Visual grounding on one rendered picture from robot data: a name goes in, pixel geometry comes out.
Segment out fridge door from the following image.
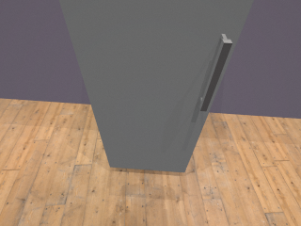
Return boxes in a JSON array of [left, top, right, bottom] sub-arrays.
[[59, 0, 254, 173]]

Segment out handle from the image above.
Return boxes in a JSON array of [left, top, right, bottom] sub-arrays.
[[199, 34, 232, 112]]

